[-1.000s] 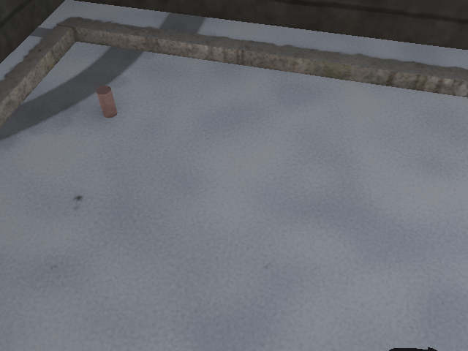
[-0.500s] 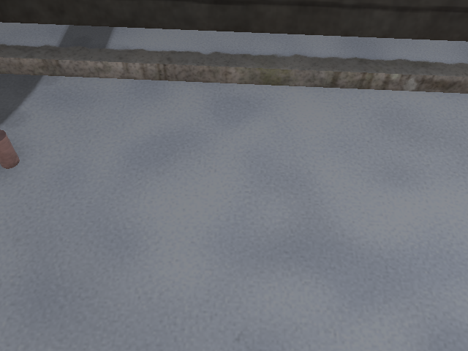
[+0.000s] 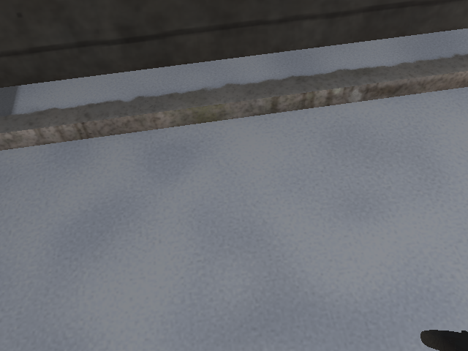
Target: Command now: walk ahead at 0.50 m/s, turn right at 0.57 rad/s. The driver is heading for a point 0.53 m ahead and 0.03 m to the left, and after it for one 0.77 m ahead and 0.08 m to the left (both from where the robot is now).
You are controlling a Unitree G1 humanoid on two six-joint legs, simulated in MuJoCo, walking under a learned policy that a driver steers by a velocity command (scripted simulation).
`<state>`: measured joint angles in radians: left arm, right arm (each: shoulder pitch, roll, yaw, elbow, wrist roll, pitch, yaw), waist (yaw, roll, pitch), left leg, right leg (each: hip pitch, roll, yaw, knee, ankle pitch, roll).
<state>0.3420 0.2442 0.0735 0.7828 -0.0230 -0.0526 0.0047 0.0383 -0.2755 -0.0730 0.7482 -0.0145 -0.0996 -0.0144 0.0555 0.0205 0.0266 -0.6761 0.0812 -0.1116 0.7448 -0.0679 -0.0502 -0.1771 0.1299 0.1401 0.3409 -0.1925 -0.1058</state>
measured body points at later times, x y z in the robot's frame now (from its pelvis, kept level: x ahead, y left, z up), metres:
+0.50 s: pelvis +0.26 +0.04 +0.00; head +0.30 +0.04 +0.45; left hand +0.48 +0.26 -0.10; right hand +0.24 -0.23 -0.12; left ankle +0.24 +0.14 -0.75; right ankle +0.37 -0.15 -0.69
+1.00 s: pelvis +0.50 -0.05 +0.00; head +0.52 -0.05 +0.45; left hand +0.55 +0.24 -0.12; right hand +0.65 -0.32 -0.11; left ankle +0.62 +0.13 -0.67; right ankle +0.47 -0.14 -0.75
